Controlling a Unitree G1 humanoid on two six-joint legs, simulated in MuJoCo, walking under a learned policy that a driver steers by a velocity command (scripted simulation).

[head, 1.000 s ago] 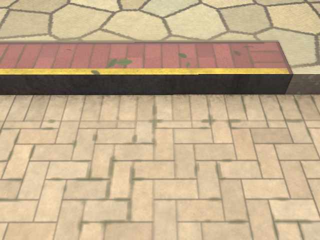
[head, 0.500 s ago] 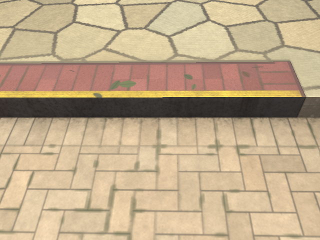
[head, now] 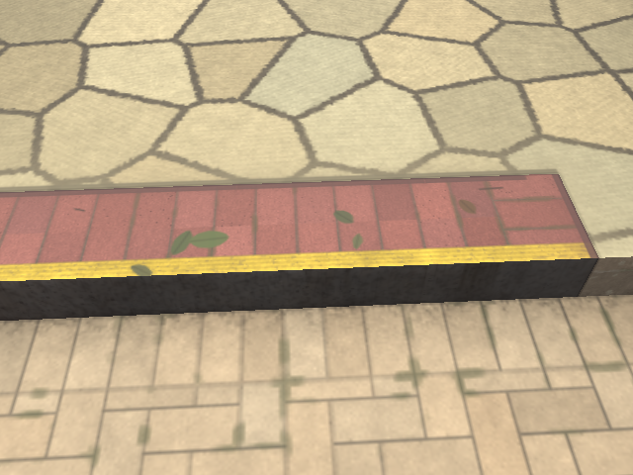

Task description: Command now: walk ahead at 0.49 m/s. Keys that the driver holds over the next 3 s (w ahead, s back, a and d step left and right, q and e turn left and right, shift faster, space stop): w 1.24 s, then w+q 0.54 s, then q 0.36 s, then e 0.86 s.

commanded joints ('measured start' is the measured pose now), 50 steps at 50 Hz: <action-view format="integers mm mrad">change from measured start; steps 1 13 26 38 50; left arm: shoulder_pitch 34 -169 153 253 138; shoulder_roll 46 85 91 114 9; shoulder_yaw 13 20 34 34 12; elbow -42 -128 39 123 94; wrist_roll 13 -9 25 35 55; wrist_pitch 3 -31 -27 -13 34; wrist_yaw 7 -48 -39 -16 -43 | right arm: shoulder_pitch -41 84 -48 -272 25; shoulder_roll -132 -189 -76 -82 -85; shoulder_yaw -21 -39 -9 -6 -27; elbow -55 -7 -90 -175 -32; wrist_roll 2 26 -40 -23 -3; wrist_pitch -18 33 60 35 -8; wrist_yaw -20 -40 9 -8 -29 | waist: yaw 47 17 4 41 59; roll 74 116 -50 -38 102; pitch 55 36 14 75 5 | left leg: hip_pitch -107 191 -438 -302 69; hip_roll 279 344 208 140 313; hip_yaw -207 -182 -57 5 -194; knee -205 7 744 263 -132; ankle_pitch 72 237 -35 -24 229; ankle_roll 171 82 -51 -11 103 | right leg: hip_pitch -19 159 507 684 142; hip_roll -42 75 -78 -111 39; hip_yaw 1 -74 76 12 -64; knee -143 -644 -1004 -904 -79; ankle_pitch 162 107 252 435 -36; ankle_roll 27 -30 -160 -128 -17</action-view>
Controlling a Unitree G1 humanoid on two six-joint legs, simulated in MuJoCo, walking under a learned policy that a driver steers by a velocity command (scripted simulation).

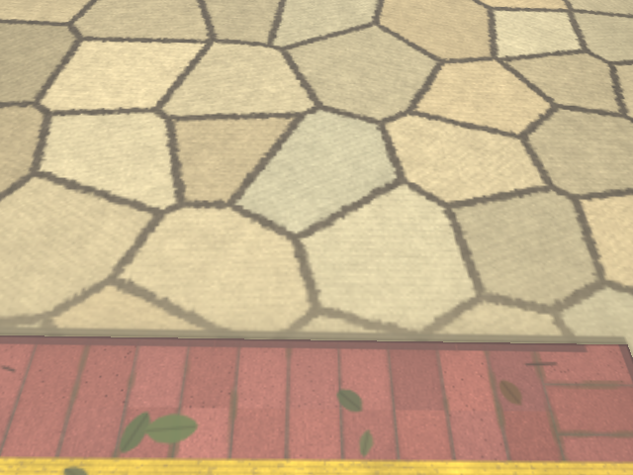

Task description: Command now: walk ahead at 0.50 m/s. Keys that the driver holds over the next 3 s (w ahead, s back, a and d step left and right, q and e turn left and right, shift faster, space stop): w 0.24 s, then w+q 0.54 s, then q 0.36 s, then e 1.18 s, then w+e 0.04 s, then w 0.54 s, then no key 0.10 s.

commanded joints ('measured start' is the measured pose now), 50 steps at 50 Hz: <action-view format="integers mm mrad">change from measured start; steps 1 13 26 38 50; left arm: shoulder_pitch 57 -146 246 335 17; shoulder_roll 29 19 3 106 29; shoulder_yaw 7 -8 0 -34 -33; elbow -14 -85 98 78 -365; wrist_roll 8 -1 6 -74 -38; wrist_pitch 13 8 -39 -24 -26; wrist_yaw -10 22 26 80 35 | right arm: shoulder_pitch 79 202 -114 -361 -203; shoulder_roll -100 -89 124 106 -32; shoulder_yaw -16 -7 14 88 14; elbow -4 59 -157 -446 -255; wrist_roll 11 -17 -1 7 33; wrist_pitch -23 -3 89 119 33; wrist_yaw -6 -26 -15 -3 32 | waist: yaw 23 2 5 -52 156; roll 95 115 -43 12 -6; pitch -21 32 87 -112 8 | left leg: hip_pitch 95 173 -940 -525 -375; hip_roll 261 307 63 -2 41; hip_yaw -216 -192 -103 234 -290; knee -199 -57 1684 999 44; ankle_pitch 259 480 -188 -313 295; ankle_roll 106 135 18 72 37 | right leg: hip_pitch -105 -13 298 378 -385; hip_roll -41 23 -268 -198 1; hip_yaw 4 -73 130 -249 85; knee -17 -377 -893 -940 603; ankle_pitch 71 37 -16 1398 43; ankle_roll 19 -16 -98 -85 -15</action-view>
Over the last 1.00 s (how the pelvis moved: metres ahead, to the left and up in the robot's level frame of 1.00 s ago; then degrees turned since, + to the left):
0.53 -0.03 0.00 1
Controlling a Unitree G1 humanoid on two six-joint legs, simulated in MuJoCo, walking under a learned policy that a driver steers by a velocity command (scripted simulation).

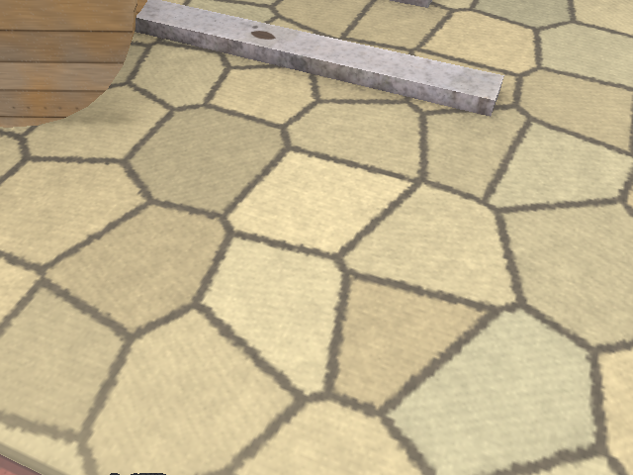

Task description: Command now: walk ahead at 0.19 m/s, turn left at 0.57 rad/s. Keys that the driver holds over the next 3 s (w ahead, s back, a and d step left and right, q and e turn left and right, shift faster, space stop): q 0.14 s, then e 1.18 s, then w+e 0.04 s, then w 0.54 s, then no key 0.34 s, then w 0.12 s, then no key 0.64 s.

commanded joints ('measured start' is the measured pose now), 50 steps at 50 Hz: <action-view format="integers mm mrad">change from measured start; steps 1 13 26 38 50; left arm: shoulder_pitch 125 -126 2 99 107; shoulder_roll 74 88 155 173 155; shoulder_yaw -1 1 35 82 87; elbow -82 -124 -174 -193 -156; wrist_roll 11 -4 -3 -8 -23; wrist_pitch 20 34 90 161 163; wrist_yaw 30 -17 28 45 32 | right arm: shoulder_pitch -148 87 -38 -99 -137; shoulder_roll -29 -97 -94 -82 -92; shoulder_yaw -7 -30 -18 -32 -32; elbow -108 -126 -244 -210 -248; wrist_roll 11 -7 -13 17 -24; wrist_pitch -40 25 45 -2 6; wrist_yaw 8 -111 -67 -78 -94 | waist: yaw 123 -83 -62 14 -18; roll -36 100 -35 -189 109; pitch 43 -161 -50 -108 17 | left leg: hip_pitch -86 578 -93 90 302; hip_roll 110 267 113 91 361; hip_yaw -200 -265 -173 -152 -198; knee -444 -361 429 -117 -496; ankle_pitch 614 1015 -60 -39 334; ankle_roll -75 -148 -224 -193 40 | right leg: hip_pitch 31 123 447 551 70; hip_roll -24 29 -85 -72 69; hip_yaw -82 -126 312 418 -41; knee -391 -1250 -1629 -1572 -510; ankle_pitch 42 281 -29 -37 -97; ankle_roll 1 42 -168 -108 180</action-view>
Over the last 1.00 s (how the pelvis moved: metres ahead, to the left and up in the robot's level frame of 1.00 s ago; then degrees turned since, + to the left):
0.48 0.07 0.11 22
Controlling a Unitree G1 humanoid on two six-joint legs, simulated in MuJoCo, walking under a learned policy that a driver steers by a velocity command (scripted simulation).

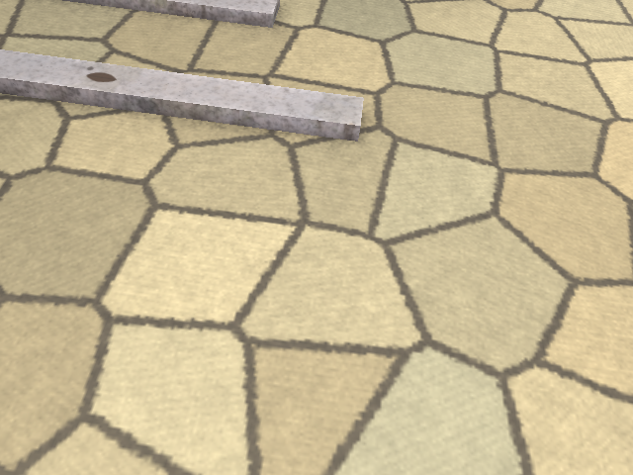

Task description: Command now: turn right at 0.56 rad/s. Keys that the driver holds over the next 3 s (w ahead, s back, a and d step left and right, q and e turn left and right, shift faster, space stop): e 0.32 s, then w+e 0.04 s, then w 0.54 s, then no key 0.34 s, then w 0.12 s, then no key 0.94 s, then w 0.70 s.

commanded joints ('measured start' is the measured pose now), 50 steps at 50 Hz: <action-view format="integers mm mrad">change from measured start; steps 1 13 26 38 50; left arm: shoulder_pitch -51 -82 42 139 82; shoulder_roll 34 11 54 117 35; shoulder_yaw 2 -20 -21 0 -27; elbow -85 -119 -43 51 14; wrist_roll -6 -3 27 -4 16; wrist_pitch -11 -21 -130 -135 -132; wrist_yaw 7 -49 -24 -35 -29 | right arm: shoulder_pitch -56 -18 -45 -161 67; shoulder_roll -105 -224 -154 -133 -149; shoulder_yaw -14 -67 -60 -27 -19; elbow -89 -33 5 -32 30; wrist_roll -1 45 28 50 9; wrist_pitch -4 9 -59 -96 -95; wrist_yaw -14 4 45 85 69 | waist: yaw -10 -16 25 80 31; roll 179 239 -85 -65 152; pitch -13 -76 -10 60 -35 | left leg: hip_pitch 104 167 -490 -290 114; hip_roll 206 320 71 48 222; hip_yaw -135 -44 -36 -18 -222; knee -171 -64 514 55 -257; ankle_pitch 251 451 106 132 508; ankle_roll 188 181 -42 -6 198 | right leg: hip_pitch -97 235 505 524 -25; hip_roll -53 -110 -283 -340 -183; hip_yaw -48 -182 210 178 -51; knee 51 -630 -1116 -1082 -81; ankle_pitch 69 60 -55 75 118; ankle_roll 46 -48 -289 -287 -57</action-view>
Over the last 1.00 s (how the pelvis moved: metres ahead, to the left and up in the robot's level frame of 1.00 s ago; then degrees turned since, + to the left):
0.19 0.05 0.04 -14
